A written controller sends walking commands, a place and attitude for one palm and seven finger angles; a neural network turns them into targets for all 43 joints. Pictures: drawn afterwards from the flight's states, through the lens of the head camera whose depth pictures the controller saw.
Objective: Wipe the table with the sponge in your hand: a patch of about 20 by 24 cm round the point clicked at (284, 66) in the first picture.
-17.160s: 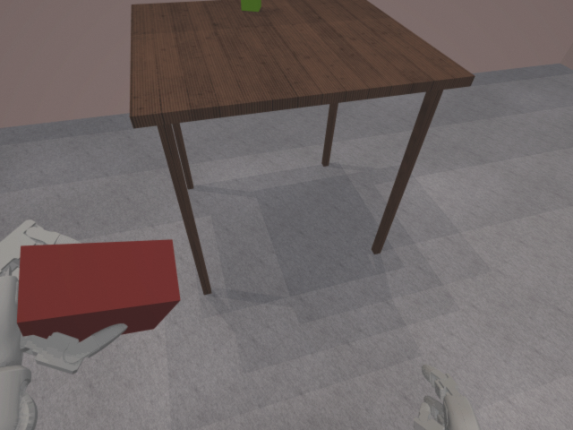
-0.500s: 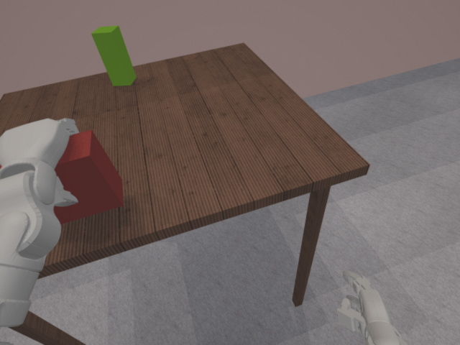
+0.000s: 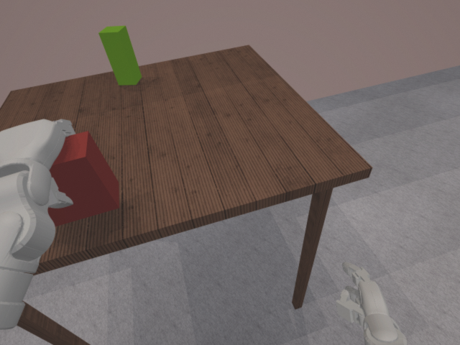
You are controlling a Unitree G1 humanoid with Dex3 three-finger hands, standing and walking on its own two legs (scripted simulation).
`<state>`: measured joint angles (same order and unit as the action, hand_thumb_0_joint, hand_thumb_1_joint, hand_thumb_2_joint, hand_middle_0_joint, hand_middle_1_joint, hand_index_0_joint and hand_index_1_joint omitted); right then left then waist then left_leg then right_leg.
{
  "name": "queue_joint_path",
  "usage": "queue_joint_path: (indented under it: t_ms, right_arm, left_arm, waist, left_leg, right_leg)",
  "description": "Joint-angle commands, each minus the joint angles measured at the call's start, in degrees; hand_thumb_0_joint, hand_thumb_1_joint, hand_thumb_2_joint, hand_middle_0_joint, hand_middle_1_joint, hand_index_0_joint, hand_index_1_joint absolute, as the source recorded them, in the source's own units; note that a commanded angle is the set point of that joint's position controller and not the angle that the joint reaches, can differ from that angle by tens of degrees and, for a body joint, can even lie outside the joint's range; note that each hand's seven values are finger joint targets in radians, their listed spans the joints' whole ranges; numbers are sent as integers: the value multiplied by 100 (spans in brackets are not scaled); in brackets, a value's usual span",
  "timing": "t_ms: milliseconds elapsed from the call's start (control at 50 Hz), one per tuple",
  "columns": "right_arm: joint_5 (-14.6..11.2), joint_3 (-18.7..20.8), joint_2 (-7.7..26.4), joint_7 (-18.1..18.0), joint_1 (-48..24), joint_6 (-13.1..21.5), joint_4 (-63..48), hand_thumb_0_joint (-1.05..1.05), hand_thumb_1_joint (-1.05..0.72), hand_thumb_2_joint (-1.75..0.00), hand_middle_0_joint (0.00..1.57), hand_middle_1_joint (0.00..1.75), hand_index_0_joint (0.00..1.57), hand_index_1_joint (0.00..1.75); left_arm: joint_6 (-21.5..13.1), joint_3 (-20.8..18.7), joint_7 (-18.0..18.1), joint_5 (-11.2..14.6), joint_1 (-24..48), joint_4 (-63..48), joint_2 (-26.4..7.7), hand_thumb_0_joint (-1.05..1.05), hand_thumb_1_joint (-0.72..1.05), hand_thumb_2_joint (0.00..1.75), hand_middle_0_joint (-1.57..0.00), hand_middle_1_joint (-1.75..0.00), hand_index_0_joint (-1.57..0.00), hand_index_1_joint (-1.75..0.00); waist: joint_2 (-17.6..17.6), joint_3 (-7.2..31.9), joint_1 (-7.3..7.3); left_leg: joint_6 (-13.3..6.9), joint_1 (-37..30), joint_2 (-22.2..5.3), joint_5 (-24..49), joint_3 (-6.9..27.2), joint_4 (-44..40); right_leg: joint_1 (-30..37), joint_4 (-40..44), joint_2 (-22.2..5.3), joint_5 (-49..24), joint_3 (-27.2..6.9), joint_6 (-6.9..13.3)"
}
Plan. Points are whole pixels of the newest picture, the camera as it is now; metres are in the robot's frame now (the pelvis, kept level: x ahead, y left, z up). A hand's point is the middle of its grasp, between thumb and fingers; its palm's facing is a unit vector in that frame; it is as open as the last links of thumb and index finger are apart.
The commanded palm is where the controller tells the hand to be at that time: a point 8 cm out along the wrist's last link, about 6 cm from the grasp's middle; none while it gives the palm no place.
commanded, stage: lower the sponge onto the table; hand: left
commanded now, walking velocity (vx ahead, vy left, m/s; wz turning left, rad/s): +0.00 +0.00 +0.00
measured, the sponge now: (70, 190) +0.28 +0.34 +0.15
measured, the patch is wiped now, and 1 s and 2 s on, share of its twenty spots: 0.00 0.00 0.15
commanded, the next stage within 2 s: wipe forward along the first lane in 1.20 s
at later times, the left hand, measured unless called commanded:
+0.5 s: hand (55, 178) +0.27 +0.34 +0.19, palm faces +0.11 -0.03 -0.99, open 10.5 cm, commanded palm +0.22 +0.33 +0.26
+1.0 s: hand (62, 187) +0.27 +0.34 +0.16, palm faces +0.08 -0.03 -1.00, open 10.5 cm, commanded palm +0.23 +0.33 +0.24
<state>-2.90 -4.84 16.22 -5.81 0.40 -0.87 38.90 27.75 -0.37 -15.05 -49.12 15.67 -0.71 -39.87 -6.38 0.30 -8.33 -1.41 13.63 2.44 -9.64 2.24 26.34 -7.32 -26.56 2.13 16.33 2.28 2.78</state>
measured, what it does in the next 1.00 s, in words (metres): stands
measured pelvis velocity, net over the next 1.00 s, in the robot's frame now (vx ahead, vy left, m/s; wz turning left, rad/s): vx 0.00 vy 0.01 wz -0.01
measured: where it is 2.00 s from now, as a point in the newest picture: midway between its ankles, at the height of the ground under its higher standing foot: outside the picture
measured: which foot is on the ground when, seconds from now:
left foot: down 0.00-1.00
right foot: down 0.00-1.00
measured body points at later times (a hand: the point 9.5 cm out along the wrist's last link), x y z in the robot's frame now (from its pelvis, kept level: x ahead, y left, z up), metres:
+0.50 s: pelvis +0.00 +0.00 +0.00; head -0.02 -0.04 +0.45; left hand +0.26 +0.33 +0.24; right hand +0.25 -0.19 -0.08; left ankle +0.05 +0.10 -0.74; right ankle -0.02 -0.09 -0.74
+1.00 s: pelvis +0.00 +0.01 +0.00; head -0.02 -0.03 +0.45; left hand +0.26 +0.33 +0.22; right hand +0.25 -0.19 -0.08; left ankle +0.05 +0.10 -0.74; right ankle -0.02 -0.09 -0.74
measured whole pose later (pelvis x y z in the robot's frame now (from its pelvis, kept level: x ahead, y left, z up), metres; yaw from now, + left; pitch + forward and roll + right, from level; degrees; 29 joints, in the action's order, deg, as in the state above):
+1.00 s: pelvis +0.00 +0.01 +0.00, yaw +0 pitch -3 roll +0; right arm -2.3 -5.0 15.2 -5.4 1.0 -0.7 40.0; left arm 25.6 0.9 -9.7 -50.6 11.9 1.2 -36.1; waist -5.8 0.1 -8.2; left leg -1.7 12.9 2.4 -8.6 1.9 24.9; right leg -6.6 -24.9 2.1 15.0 1.9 2.5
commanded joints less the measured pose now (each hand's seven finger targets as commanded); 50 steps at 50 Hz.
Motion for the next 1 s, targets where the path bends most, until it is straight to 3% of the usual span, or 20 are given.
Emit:
queue_joint_path:
  t_ms: [0,20,120,180,220,280,320,380,420,460,540,580,620,700,720,760,820,880,920,980]
  right_arm:
    - [12,228,511,-42,-1240,261,-933,0,-90,-90,20,30,20,30]
    - [-16,212,499,-16,-1259,305,-996,0,-90,-90,20,30,20,30]
    - [-41,213,471,39,-1306,287,-1024,0,-90,-90,20,30,20,30]
    - [-14,246,528,30,-1254,213,-944,0,-90,-90,20,30,20,30]
    - [-42,201,510,41,-1339,252,-1032,0,-90,-90,20,30,20,30]
    - [-4,249,520,19,-1252,238,-980,0,-90,-90,20,30,20,30]
    - [-27,213,462,24,-1299,301,-1058,0,-90,-90,20,30,20,30]
    - [19,258,520,13,-1222,270,-948,0,-90,-90,20,30,20,30]
    - [-13,221,469,20,-1313,326,-1028,0,-90,-90,20,30,20,30]
    - [23,256,474,18,-1211,296,-865,0,-90,-90,20,30,20,30]
    - [24,201,478,40,-1335,303,-939,0,-90,-90,20,30,20,30]
    - [16,268,539,9,-1286,237,-835,0,-90,-90,20,30,20,30]
    - [-18,232,492,14,-1378,290,-993,0,-90,-90,20,30,20,30]
    - [16,244,524,-44,-1275,249,-867,0,-90,-90,20,30,20,30]
    - [-9,210,485,-34,-1313,322,-956,0,-90,-90,20,30,20,30]
    - [22,228,453,-47,-1221,336,-869,0,-90,-90,20,30,20,30]
    - [30,223,492,-32,-1221,346,-928,0,-90,-90,20,30,20,30]
    - [46,245,520,-33,-1141,294,-802,0,-90,-90,20,30,20,30]
    - [26,222,491,-11,-1228,328,-911,0,-90,-90,20,30,20,30]
    - [57,273,535,-10,-1127,299,-787,0,-90,-90,20,30,20,30]
  left_arm:
    - [-136,-1127,338,-217,2007,-893,-1930,0,10,130,-120,-160,-120,-160]
    - [-100,-1299,373,-259,2080,-1049,-2102,0,10,130,-120,-160,-120,-160]
    - [35,-1080,415,-217,1889,-1036,-1765,0,10,130,-120,-160,-120,-160]
    - [111,-976,360,-179,1559,-744,-1648,0,10,130,-120,-160,-120,-160]
    - [112,-1064,351,-252,1836,-1025,-1825,0,10,130,-120,-160,-120,-160]
    - [-9,-1097,355,-203,1437,-1030,-1758,0,10,130,-120,-160,-120,-160]
    - [-66,-1200,400,-211,1609,-1362,-1860,0,10,130,-120,-160,-120,-160]
    - [-158,-1215,513,-170,1329,-1165,-1776,0,10,130,-120,-160,-120,-160]
    - [-150,-1228,596,-195,1575,-1435,-1787,0,10,130,-120,-160,-120,-160]
    - [-114,-1201,678,-175,1345,-1066,-1672,0,10,130,-120,-160,-120,-160]
    - [-56,-1070,702,-218,1556,-1391,-1638,0,10,130,-120,-160,-120,-160]
    - [-1,-1034,677,-180,1243,-954,-1535,0,10,130,-120,-160,-120,-160]
    - [-7,-1074,648,-223,1352,-1348,-1613,0,10,130,-120,-160,-120,-160]
    - [-85,-827,595,-255,1511,-959,-1429,0,10,130,-120,-160,-120,-160]
    - [-104,-876,605,-318,1657,-1190,-1512,0,10,130,-120,-160,-120,-160]
    - [-205,-682,638,-303,1579,-1093,-1260,0,10,130,-120,-160,-120,-160]
    - [-241,-982,703,-395,1518,-1114,-1548,0,10,130,-120,-160,-120,-160]
    - [-243,-861,777,-350,1505,-658,-1356,0,10,130,-120,-160,-120,-160]
    - [-246,-895,810,-405,1705,-993,-1442,0,10,130,-120,-160,-120,-160]
    - [-248,-947,851,-368,1359,-633,-1382,0,10,130,-120,-160,-120,-160]
  waist:
    - [120,1322,46]
    - [-116,1472,-5]
    - [-158,1468,5]
    - [347,1287,34]
    - [-30,1414,22]
    - [283,1430,16]
    - [-67,1491,11]
    - [200,1318,3]
    - [-211,1427,-17]
    - [121,1245,9]
    - [-46,1524,-10]
    - [160,1078,53]
    - [-110,1338,-1]
    - [236,1109,104]
    - [-120,1292,77]
    - [-54,1304,106]
    - [-105,1295,16]
    - [155,1078,58]
    - [-259,1355,17]
    - [168,1247,43]
  left_leg:
    - [-40,-707,36,921,-24,-278]
    - [-40,-847,-8,838,-13,-242]
    - [-21,-825,-22,878,-19,-294]
    - [-34,-634,9,848,-48,-328]
    - [-34,-764,-22,743,-32,-304]
    - [-61,-722,23,911,-34,-290]
    - [-63,-894,-23,805,-16,-257]
    - [-47,-725,14,869,-10,-303]
    - [-38,-894,-16,790,1,-268]
    - [-25,-745,4,915,13,-311]
    - [-17,-822,20,936,-18,-303]
    - [-13,-678,2,663,-9,-386]
    - [-32,-862,-18,635,12,-363]
    - [-38,-721,10,550,18,-456]
    - [-46,-899,-22,477,14,-405]
    - [-50,-885,1,668,33,-431]
    - [-31,-889,-33,465,51,-466]
    - [-8,-704,1,517,30,-511]
    - [-14,-882,-7,447,17,-507]
    - [-13,-742,15,733,3,-455]
  right_leg:
    - [-27,455,-113,-1093,-329,18]
    - [-33,476,-106,-920,-466,69]
    - [-22,445,-89,-948,-391,68]
    - [-1,464,-108,-1044,-293,-12]
    - [-38,468,-98,-865,-416,44]
    - [26,431,-91,-1061,-308,-7]
    - [-53,452,-88,-862,-420,48]
    - [-34,467,-76,-980,-306,11]
    - [-74,474,-83,-815,-446,85]
    - [-62,467,-50,-928,-317,51]
    - [55,437,-108,-941,-343,69]
    - [-154,573,-61,-757,-315,21]
    - [-73,544,-60,-672,-427,75]
    - [-182,614,-36,-620,-248,14]
    - [-182,621,-44,-474,-386,70]
    - [-135,572,-16,-600,-262,64]
    - [-121,627,-23,-423,-370,103]
    - [-130,669,-22,-520,-241,64]
    - [-69,643,-13,-428,-361,109]
    - [-12,622,-5,-769,-253,75]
